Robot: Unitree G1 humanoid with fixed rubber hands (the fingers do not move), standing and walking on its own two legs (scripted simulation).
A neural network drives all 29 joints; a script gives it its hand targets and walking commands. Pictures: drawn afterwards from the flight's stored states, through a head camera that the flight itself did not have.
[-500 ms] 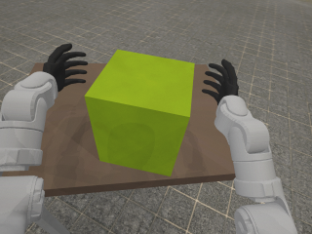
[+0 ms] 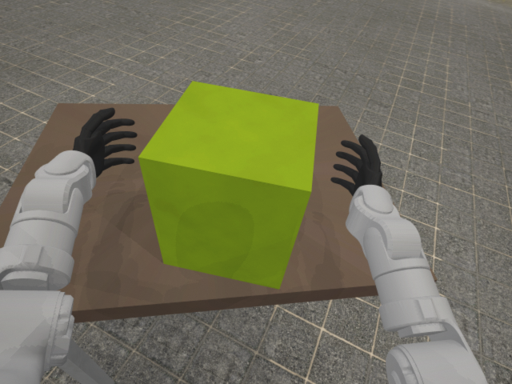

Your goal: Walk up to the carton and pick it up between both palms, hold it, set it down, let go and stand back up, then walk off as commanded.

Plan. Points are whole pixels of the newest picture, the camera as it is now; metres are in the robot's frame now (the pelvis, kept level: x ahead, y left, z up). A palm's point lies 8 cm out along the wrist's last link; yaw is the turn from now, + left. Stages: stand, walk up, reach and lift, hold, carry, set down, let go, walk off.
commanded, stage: reach and lift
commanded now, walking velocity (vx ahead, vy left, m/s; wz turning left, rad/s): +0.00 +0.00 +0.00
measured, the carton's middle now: (237, 188) +0.42 +0.01 +0.09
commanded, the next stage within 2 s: none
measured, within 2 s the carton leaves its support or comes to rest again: neither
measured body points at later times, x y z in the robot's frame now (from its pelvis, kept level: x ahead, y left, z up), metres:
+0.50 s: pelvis +0.00 +0.00 +0.00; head +0.02 +0.04 +0.45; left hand +0.45 +0.19 +0.11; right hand +0.38 -0.18 +0.12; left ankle +0.01 +0.10 -0.75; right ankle +0.00 -0.13 -0.75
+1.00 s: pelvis +0.00 +0.00 +0.00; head +0.01 +0.04 +0.45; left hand +0.44 +0.17 +0.11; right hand +0.37 -0.15 +0.13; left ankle +0.01 +0.10 -0.75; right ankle +0.00 -0.13 -0.75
